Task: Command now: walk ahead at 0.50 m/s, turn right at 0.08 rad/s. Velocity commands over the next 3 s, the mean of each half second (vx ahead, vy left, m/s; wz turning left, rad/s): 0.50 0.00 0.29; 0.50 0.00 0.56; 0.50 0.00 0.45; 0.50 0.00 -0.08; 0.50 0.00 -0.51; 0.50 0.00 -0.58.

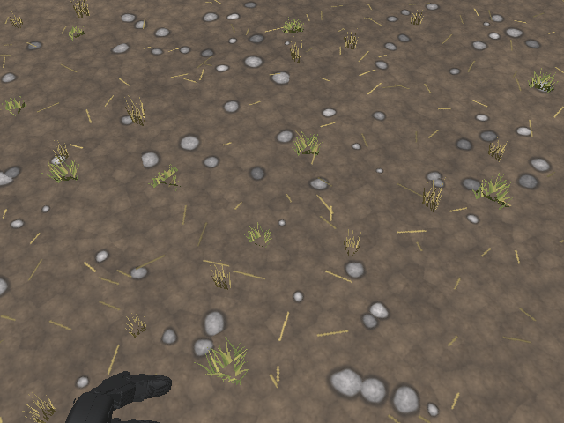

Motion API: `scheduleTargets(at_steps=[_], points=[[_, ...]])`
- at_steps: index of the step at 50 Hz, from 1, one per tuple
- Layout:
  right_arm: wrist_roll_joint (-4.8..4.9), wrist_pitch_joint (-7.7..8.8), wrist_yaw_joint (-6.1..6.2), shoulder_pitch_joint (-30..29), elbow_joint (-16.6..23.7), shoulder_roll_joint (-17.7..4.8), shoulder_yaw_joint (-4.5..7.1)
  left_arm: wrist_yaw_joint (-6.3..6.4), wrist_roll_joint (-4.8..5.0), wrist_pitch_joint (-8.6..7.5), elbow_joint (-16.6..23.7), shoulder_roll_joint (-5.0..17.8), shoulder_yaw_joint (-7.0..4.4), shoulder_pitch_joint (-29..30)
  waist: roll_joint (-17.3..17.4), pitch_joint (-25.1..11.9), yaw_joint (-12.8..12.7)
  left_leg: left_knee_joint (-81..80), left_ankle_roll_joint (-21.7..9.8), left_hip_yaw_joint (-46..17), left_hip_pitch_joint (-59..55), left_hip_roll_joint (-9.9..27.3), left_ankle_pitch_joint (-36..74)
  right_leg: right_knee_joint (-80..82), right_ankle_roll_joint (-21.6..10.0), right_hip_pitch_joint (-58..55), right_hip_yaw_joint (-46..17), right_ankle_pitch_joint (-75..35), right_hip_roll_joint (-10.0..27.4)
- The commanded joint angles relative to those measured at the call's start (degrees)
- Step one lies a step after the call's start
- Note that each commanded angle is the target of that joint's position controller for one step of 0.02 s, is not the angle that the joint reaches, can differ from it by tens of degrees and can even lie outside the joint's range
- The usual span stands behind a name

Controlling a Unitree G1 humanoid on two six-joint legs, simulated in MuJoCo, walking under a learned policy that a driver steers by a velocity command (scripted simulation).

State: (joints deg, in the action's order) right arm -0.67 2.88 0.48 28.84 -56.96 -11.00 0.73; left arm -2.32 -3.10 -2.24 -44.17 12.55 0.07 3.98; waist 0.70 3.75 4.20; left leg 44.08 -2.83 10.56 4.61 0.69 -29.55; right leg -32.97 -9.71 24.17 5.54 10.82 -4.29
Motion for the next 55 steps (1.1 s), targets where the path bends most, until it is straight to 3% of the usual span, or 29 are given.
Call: scheduleTargets(at_steps=[1, 2, 3, 4, 6, 8, 11, 14, 18, 21, 23, 24, 25, 26, 27, 28, 29, 30, 32, 35, 41, 45, 48, 50, 51, 52, 53, 54, 55], points=[[0.03, 0.06, -0.25, -1.57, 5.05, -10.66, 2.38, 2.49, 1.38, 0.94, -5.15, 12.12, -4.31, -27.40, 0.87, -16.29, -12.07, 35.88, -1.84, -10.66, 38.50, 0.98, -0.88, 12.45, -12.85, -44.41, -37.11, -4.34, 27.54], [0.61, 0.38, -0.33, -5.50, 6.71, -9.39, 2.39, 2.68, 1.92, 0.47, -5.61, 10.28, -3.66, -21.27, -1.87, -7.15, -9.35, 30.98, -2.19, -12.26, 38.88, 2.69, 4.01, 15.75, -9.75, -34.75, -28.37, -5.22, 24.59], [0.50, 0.23, -0.39, -5.02, 5.95, -7.61, 2.28, 2.49, 1.94, -0.17, -5.61, 7.62, -3.10, -17.49, -0.86, -2.04, -6.22, 25.28, -1.92, -12.59, 34.83, 4.25, 6.63, 18.78, -6.47, -25.70, -22.90, -8.22, 21.59], [-0.52, -0.73, -0.55, -3.32, 4.41, -6.23, 2.17, 2.63, 2.11, -0.95, -5.56, 5.92, -2.66, -15.38, -1.63, 0.55, -4.11, 22.15, -1.18, -12.76, 30.25, 4.81, 8.18, 20.83, -3.91, -19.52, -17.86, -10.73, 19.14], [-1.59, -2.02, -1.41, -1.17, 2.72, -4.48, 2.15, 2.68, 2.10, -2.26, -6.47, 4.63, -2.43, -16.17, -2.45, 0.17, -2.48, 21.47, -0.10, -12.02, 24.87, 3.99, 11.85, 23.83, -2.62, -14.39, -12.71, -13.61, 17.26], [-0.97, -2.35, -1.92, -3.64, 3.60, -4.13, 2.59, 2.57, 2.34, -3.39, -7.89, 5.81, -2.92, -18.04, -2.71, 0.23, -1.73, 19.21, 0.25, -12.39, 27.39, 4.31, 16.18, 25.34, -1.90, -14.91, -8.75, -15.33, 16.67], [-0.71, -2.04, -2.09, -11.21, 5.87, -4.23, 2.93, 2.79, 2.43, -3.92, -9.60, 5.53, -2.94, -21.02, -3.94, 2.14, -2.79, 13.21, 1.04, -12.03, 32.35, 4.53, 23.50, 26.21, -0.35, -16.28, -3.91, -17.12, 15.34], [-0.68, -1.59, -2.64, -17.19, 7.78, -2.82, 2.24, 3.05, 2.45, -4.21, -10.65, 5.03, -2.65, -22.72, -4.67, 2.54, -3.90, 3.80, 0.67, -9.49, 31.36, 3.87, 30.52, 25.16, 0.78, -17.49, 0.42, -20.64, 14.31], [-1.17, -1.49, -3.39, -24.45, 10.68, -2.78, 1.59, 3.55, 2.05, -4.01, -12.75, 6.52, -2.68, -27.77, -4.09, 3.24, -6.15, -5.09, -1.73, -5.04, 30.14, 2.04, 29.43, 22.45, 1.10, -24.30, 2.34, -26.97, 17.08], [-1.51, -1.38, -3.27, -22.96, 10.91, -4.33, 2.07, 4.18, 1.62, -3.34, -13.16, 8.51, -3.03, -27.80, -5.43, 0.95, -4.40, -7.55, -4.94, -2.24, 25.65, -1.48, 20.11, 13.86, 2.09, -30.23, 4.61, -46.54, 18.68], [-1.54, -1.12, -2.87, -14.19, 8.39, -6.48, 3.15, 4.37, 1.29, -2.46, -12.88, 10.11, -3.47, -27.10, -6.31, -4.48, -0.36, -10.05, -7.72, -1.37, 15.31, -5.31, 14.97, -0.94, 2.70, -30.30, 5.95, -54.91, 18.87], [-1.91, -0.57, -2.48, -5.99, 5.92, -8.54, 4.19, 4.29, 1.50, -2.14, -12.14, 10.32, -3.46, -26.91, -4.38, -8.90, 3.52, -14.96, -9.92, -3.69, 3.73, -5.75, 16.28, -13.82, 3.71, -24.50, 7.14, -47.20, 17.75], [-2.45, -0.51, -1.59, 0.02, 5.37, -15.42, 6.31, 3.70, 2.58, -2.41, -9.45, 7.27, -2.65, -27.81, 4.23, -15.27, 5.21, -17.76, -15.70, -23.44, -12.08, 7.90, 10.00, -34.69, 6.07, -7.85, 8.24, -24.40, 13.70], [-1.02, -1.08, -1.71, -3.03, 6.53, -18.71, 7.09, 2.61, 3.06, -3.05, -5.91, 5.61, -2.69, -26.90, 13.71, -19.98, 1.89, -27.07, -23.93, -54.90, -22.45, 20.71, 15.61, -51.41, 8.35, 11.87, 0.02, 20.10, 0.48], [0.17, -1.61, -1.42, -4.84, 6.23, -17.32, 6.79, 2.39, 2.10, -3.63, -4.58, 8.93, -3.30, -20.21, 3.49, -14.29, 2.51, -27.69, -21.36, -47.25, -18.97, 18.18, 16.70, -50.78, 7.32, 17.79, -8.21, 15.08, 5.22], [0.20, -1.63, -1.01, -7.95, 6.35, -14.68, 6.10, 2.15, 2.76, -4.38, -3.68, 7.93, -3.06, -18.64, 1.03, -7.55, 0.73, -28.55, -19.22, -40.08, -11.05, 16.89, 20.89, -46.31, 7.20, 17.79, -7.87, 10.14, 7.54], [-0.11, -1.50, -0.87, -10.39, 6.55, -11.94, 5.36, 2.24, 2.65, -4.48, -4.30, 7.20, -3.09, -19.35, -2.41, -3.21, -2.06, -29.56, -16.28, -34.97, -4.12, 13.99, 27.63, -40.41, 7.39, 14.79, -7.66, 8.06, 9.35], [0.41, -1.17, -0.50, -12.07, 6.73, -10.47, 4.83, 2.39, 1.65, -3.67, -3.87, 6.92, -3.14, -19.35, -1.94, -2.00, -3.96, -30.14, -14.60, -30.87, 0.20, 10.93, 32.56, -36.80, 8.32, 11.61, -7.91, 7.30, 10.22], [0.73, -0.05, -0.54, -12.69, 7.21, -9.97, 4.41, 2.13, 0.42, -1.39, -4.22, 5.79, -3.03, -21.45, -0.33, -3.31, -5.72, -30.87, -13.90, -26.79, 3.40, 7.91, 38.46, -33.55, 9.97, 7.52, -7.10, 6.31, 10.04], [0.86, 0.73, -0.68, -10.18, 6.79, -12.10, 4.83, 1.81, 0.44, 0.06, -2.12, 5.34, -3.13, -17.70, 0.86, -2.44, -5.54, -31.87, -13.30, -24.74, 5.16, 5.57, 39.96, -27.38, 11.93, 9.61, -5.60, 2.38, 9.90], [0.61, 0.22, -0.39, -3.66, 6.59, -12.31, 4.83, 1.18, 0.99, -0.14, 3.19, 5.63, -2.87, -4.02, 3.13, -0.78, -0.57, -31.22, -10.97, -27.76, -0.75, 4.78, 37.92, -12.05, 12.97, 15.28, -5.76, -8.01, 8.42], [-0.19, 0.01, 0.09, -1.32, 7.04, -13.22, 5.02, 0.87, 1.47, -0.88, 6.11, 6.13, -2.34, 1.64, 3.54, -0.92, 1.26, -27.69, -10.65, -30.55, -5.56, 6.17, 42.97, -4.68, 12.03, 14.50, -6.12, -8.26, 6.13], [-0.41, 0.21, 0.71, -4.72, 8.58, -14.72, 5.42, 1.17, 1.84, -1.64, 6.16, 8.05, -2.64, -2.60, 4.36, -1.51, -1.97, -24.15, -8.05, -32.47, -3.77, 6.85, 46.63, 1.81, 10.03, 4.26, -7.22, -4.92, 4.72], [-0.16, 0.69, 0.05, -7.97, 9.61, -15.65, 5.59, 2.21, 1.87, -2.52, 2.41, 10.70, -3.82, -15.69, 1.97, -7.41, -8.23, -10.96, -5.25, -30.36, 1.23, 2.87, 53.91, 6.63, 7.76, -14.88, -6.21, -3.46, 2.69], [0.44, 1.20, -0.63, -7.52, 10.64, -12.93, 4.83, 3.17, 0.81, -3.12, 1.59, 14.07, -4.72, -24.08, -2.99, -14.59, -11.47, 3.20, -3.80, -26.94, 7.52, -1.05, 44.06, 8.67, 5.34, -28.03, -14.69, 4.51, 11.41], [2.45, 1.13, -0.62, -1.46, 12.63, -6.63, 3.49, 3.70, -0.51, -2.63, 2.20, 19.64, -5.97, -27.07, -16.06, -22.57, -8.88, 20.64, -1.58, -19.52, 24.50, -9.92, 5.61, 12.88, -0.98, -43.46, -39.78, 10.69, 28.46], [0.40, 0.46, -0.16, -1.13, 11.93, -11.05, 3.74, 3.45, 0.54, -1.73, 2.43, 16.65, -5.77, -23.63, -13.15, -20.43, -6.70, 27.11, -2.21, -18.15, 30.65, -6.69, -0.93, 17.06, -2.54, -38.37, -49.89, 17.08, 29.52], [-0.40, -0.11, -0.30, -3.90, 11.26, -12.27, 4.14, 3.31, 0.93, -1.50, 3.42, 11.67, -4.64, -19.34, -5.83, -11.58, -5.59, 28.40, -2.19, -17.83, 31.52, -3.34, 4.51, 17.96, -1.64, -29.66, -41.41, 18.98, 27.38], [-0.58, -0.34, -0.88, -6.62, 11.47, -11.73, 3.99, 3.07, 1.12, -1.55, 3.37, 8.40, -3.80, -16.71, -2.15, -6.79, -5.10, 26.32, -1.80, -16.82, 30.45, -1.26, 8.44, 19.09, -0.56, -23.32, -32.88, 13.47, 24.28]])
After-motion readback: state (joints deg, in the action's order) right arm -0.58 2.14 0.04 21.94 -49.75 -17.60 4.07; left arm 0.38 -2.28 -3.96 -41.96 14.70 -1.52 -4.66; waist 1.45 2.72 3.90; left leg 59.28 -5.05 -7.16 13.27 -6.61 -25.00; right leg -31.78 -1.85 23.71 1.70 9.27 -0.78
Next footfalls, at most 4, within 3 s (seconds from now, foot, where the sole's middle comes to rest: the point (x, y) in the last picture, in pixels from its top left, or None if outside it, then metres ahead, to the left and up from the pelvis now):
0.48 left None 0.38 0.15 -0.76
1.02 right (230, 307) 0.73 0.12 -0.76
1.52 left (101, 306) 0.76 0.45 -0.76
2.08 right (90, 204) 1.10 0.53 -0.76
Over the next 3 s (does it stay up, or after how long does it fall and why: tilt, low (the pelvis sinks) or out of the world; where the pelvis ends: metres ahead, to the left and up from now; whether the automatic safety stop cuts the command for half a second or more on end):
stays up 1.36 0.72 0.02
